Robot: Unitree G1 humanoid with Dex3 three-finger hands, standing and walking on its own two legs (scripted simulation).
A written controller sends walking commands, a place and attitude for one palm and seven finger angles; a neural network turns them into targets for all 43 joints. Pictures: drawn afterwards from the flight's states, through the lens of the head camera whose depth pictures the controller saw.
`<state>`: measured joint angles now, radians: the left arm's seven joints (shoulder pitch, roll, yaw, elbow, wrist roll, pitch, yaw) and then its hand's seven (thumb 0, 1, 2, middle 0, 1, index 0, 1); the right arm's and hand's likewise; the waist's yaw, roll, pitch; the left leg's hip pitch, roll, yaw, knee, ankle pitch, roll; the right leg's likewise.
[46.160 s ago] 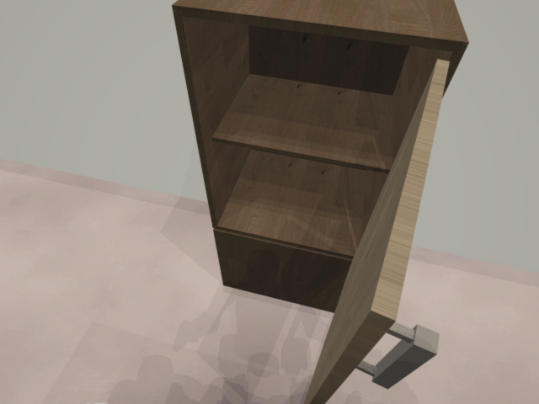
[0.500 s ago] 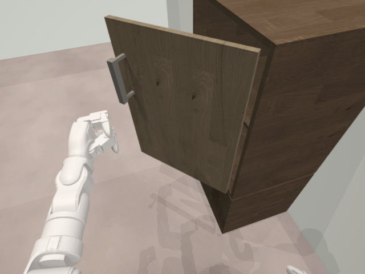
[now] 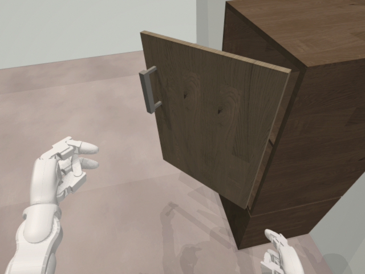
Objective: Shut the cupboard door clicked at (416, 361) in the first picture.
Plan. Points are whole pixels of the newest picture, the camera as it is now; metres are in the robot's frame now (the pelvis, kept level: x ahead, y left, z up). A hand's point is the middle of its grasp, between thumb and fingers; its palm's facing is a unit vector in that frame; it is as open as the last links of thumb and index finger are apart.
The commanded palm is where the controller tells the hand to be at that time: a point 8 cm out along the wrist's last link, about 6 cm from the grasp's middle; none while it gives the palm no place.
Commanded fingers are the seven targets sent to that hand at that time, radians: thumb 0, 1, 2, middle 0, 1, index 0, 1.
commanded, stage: draw the hand back to the body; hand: left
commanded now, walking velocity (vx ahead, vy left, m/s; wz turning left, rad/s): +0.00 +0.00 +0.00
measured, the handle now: (152, 90) +0.64 +0.18 +0.07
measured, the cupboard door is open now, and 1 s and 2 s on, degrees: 41 41 41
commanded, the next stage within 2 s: step back with the hand held close in 0.66 s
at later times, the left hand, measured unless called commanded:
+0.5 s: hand (40, 199) +0.19 +0.27 +0.15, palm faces +0.48 -0.78 -0.40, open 7.2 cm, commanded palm +0.14 +0.30 +0.17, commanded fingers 0.00 0.90 0.90 -0.20 -0.30 -0.20 -0.30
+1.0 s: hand (41, 197) +0.19 +0.27 +0.15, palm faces +0.38 -0.78 -0.49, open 7.4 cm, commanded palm +0.13 +0.31 +0.17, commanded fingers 0.00 0.90 0.90 -0.20 -0.30 -0.20 -0.30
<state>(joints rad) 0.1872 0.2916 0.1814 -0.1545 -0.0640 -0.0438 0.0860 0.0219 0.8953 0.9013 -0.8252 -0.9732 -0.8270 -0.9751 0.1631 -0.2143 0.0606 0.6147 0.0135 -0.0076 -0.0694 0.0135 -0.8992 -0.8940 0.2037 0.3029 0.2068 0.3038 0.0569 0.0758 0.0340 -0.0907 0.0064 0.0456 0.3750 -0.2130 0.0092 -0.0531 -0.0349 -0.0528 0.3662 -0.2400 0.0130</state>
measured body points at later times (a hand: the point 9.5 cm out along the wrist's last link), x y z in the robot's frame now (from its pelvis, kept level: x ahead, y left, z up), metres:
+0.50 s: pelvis +0.00 +0.00 +0.00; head -0.01 -0.04 +0.45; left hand +0.16 +0.30 +0.17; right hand +0.19 -0.23 -0.09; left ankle +0.00 +0.11 -0.75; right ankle -0.02 -0.13 -0.75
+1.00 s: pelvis -0.01 +0.01 +0.00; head +0.00 -0.02 +0.45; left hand +0.17 +0.31 +0.18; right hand +0.17 -0.24 -0.10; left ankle +0.00 +0.11 -0.75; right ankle -0.02 -0.13 -0.75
